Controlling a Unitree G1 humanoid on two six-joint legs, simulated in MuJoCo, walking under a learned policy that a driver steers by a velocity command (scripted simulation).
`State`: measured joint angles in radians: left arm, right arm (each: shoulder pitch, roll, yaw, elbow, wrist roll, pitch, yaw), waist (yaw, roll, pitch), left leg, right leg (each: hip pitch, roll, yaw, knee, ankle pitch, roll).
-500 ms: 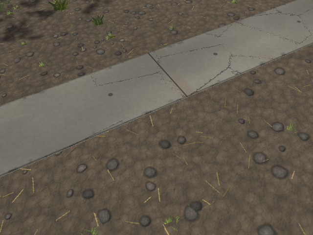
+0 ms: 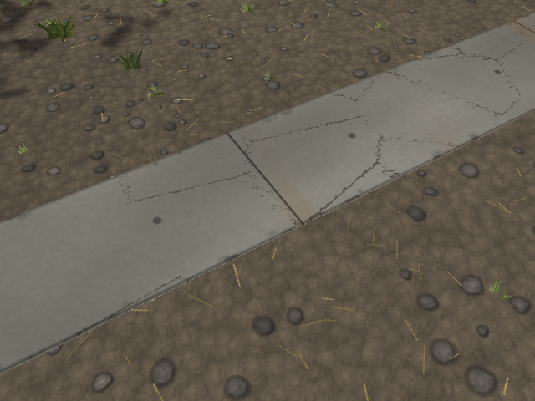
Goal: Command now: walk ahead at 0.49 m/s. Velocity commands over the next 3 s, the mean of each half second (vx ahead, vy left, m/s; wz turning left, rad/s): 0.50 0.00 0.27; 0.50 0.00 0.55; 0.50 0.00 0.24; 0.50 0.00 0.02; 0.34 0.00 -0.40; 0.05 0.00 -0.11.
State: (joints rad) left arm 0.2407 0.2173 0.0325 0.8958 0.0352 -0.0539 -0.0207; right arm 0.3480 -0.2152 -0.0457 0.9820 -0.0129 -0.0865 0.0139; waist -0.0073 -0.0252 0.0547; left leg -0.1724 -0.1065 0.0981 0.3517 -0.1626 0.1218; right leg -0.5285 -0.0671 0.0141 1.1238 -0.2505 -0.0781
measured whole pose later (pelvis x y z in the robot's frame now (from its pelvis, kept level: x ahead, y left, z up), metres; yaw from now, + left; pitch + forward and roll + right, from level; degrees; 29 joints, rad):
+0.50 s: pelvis +0.27 -0.05 +0.00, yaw +11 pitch +0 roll +0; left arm 0.18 0.21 0.05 0.87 0.03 -0.09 0.00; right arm 0.34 -0.26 -0.07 0.95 -0.02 -0.04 0.01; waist -0.03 0.04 0.05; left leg -0.43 0.02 -0.01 1.15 -0.32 0.09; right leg -0.26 0.01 -0.13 0.43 -0.17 -0.06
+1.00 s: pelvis +0.50 +0.06 -0.01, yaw +29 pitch +0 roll +0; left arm 0.30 0.23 0.05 0.89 0.02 -0.07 0.00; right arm 0.16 -0.25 -0.07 0.84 -0.02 -0.02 0.02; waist 0.03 -0.01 0.08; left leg -0.34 -0.10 0.08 0.54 -0.18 0.14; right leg -0.35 -0.09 -0.06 1.23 -0.36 0.00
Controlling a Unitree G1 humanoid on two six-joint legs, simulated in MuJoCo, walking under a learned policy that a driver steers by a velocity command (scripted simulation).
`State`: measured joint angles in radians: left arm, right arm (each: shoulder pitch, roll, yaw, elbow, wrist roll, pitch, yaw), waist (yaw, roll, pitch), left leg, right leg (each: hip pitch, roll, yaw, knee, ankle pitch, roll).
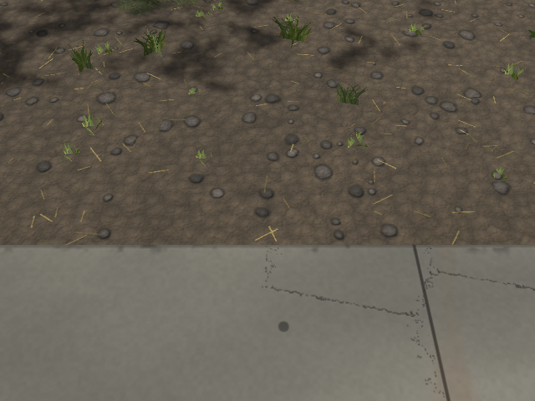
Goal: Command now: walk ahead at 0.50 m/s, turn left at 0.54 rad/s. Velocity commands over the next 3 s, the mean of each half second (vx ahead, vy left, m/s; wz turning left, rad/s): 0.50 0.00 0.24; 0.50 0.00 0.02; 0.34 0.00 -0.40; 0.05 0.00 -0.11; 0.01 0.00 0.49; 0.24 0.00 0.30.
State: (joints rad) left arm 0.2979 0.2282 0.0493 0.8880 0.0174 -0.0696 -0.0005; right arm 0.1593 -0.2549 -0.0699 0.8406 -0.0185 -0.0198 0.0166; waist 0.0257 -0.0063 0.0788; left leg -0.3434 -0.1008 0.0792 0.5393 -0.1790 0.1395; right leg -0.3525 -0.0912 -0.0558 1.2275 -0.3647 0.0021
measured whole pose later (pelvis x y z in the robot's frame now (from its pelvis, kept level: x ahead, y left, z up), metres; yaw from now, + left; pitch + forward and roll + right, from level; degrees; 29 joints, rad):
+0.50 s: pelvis +0.28 -0.02 -0.01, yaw +6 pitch +0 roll +0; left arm 0.07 0.22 0.03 0.77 0.03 -0.07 -0.01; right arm 0.46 -0.23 -0.03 0.98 -0.01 -0.07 -0.02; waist -0.05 0.01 0.06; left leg -0.04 -0.12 -0.07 0.79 -0.44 0.10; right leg -0.45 0.03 -0.09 0.58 -0.13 -0.10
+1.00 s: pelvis +0.54 +0.02 +0.00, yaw +5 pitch +0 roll -2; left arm 0.47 0.22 0.02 0.98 0.01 -0.06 0.01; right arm 0.01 -0.21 -0.01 0.77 -0.03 -0.06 0.02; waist 0.07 0.02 0.06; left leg -0.44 0.01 0.05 0.48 -0.07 0.09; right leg 0.08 0.06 -0.04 0.34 -0.41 -0.04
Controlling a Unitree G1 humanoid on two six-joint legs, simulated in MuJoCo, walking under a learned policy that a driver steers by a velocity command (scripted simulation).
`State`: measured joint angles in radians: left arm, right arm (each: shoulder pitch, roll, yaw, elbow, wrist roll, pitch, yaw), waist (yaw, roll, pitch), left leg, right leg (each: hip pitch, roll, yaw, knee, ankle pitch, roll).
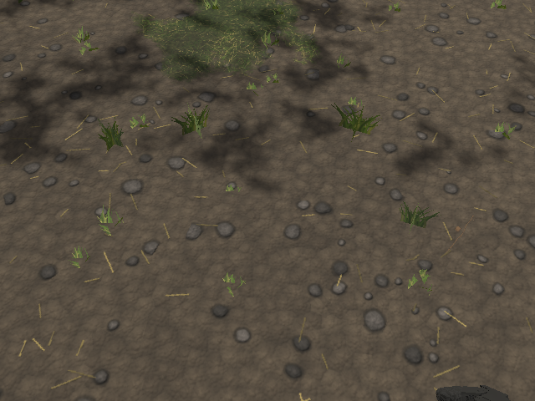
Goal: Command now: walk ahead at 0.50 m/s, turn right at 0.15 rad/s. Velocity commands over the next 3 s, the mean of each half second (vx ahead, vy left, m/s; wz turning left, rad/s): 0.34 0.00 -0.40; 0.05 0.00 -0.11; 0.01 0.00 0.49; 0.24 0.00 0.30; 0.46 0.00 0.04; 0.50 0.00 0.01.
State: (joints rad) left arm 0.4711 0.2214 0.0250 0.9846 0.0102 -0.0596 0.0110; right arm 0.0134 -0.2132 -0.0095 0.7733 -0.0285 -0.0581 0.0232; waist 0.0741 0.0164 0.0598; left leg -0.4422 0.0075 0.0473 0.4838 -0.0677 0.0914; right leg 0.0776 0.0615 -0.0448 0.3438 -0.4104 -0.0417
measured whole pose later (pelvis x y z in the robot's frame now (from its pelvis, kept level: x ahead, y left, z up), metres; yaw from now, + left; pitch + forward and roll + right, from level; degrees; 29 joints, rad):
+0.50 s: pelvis +0.17 +0.00 +0.00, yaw -13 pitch -1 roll +1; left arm 0.17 0.24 0.05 0.79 0.03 0.07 -0.02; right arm 0.26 -0.23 -0.04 0.86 -0.01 -0.02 -0.02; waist -0.02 -0.02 0.06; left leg -0.12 0.04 0.28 0.54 -0.39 0.04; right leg -0.44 -0.02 -0.08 0.81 -0.29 -0.07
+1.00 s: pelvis +0.19 -0.02 +0.01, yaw -15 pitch +0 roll -1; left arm 0.15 0.20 0.00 0.77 0.01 0.04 0.02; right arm 0.31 -0.22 -0.03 0.84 0.00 0.09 0.00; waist -0.02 0.01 0.00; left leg -0.22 -0.01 0.00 0.72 -0.50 0.00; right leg -0.24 0.05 -0.09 0.48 -0.23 -0.08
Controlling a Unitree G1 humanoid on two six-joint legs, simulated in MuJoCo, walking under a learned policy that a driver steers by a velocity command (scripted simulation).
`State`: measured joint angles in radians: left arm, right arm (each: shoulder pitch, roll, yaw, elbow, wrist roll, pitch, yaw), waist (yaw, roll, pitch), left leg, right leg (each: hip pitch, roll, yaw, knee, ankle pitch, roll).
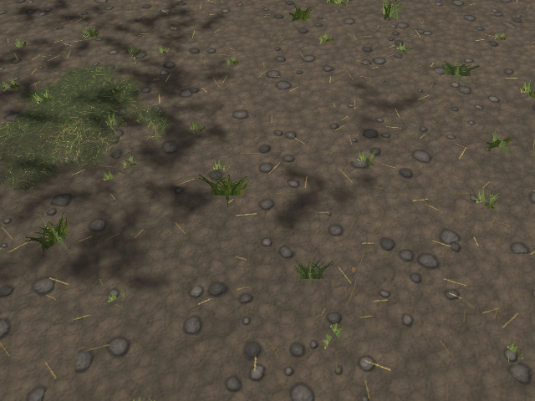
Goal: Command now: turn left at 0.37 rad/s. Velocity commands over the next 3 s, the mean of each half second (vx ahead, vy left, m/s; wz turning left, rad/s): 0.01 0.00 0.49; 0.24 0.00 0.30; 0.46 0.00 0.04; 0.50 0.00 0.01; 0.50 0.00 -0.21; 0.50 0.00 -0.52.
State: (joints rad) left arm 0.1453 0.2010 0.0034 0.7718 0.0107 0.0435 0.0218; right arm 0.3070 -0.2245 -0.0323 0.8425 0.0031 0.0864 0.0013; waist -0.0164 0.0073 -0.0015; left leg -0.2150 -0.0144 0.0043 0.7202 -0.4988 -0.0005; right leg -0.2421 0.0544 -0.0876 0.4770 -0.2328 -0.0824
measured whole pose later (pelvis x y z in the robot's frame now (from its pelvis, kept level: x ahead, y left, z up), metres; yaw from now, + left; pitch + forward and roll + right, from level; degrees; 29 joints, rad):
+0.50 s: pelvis -0.05 -0.01 +0.01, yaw +17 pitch +1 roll +0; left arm 0.15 0.29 0.03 0.69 0.01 0.06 0.01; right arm 0.25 -0.32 -0.08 0.67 0.00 0.08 0.03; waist -0.04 0.00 0.03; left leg -0.23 -0.13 -0.24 0.45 -0.22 0.04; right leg -0.33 0.05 0.04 0.71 -0.42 0.03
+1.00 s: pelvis -0.01 +0.02 +0.01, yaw +25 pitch +1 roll -1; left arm 0.44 0.27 0.04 0.82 0.02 -0.03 -0.01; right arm 0.20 -0.28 -0.04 0.77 -0.04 0.04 0.05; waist 0.06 0.03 -0.03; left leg -0.44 0.02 -0.02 0.75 -0.26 0.00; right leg -0.02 0.02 -0.04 0.24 -0.24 -0.03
